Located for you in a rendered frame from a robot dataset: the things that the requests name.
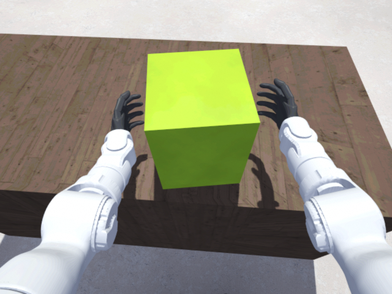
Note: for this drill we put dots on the pedestal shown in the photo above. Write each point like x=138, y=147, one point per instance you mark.
x=57, y=100

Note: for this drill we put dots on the right robot hand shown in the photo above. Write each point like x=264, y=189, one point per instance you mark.
x=285, y=106

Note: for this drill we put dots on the carton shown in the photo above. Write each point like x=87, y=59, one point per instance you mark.
x=200, y=117

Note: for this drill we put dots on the left robot upper arm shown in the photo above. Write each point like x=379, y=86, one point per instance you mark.
x=77, y=226

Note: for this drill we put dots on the left robot hand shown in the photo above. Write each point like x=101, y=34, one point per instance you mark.
x=121, y=118

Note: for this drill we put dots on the left robot forearm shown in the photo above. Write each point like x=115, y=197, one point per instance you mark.
x=111, y=173

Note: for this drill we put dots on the right robot forearm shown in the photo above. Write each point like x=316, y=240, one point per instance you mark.
x=310, y=165

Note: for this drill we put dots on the right robot upper arm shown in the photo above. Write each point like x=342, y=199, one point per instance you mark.
x=346, y=225

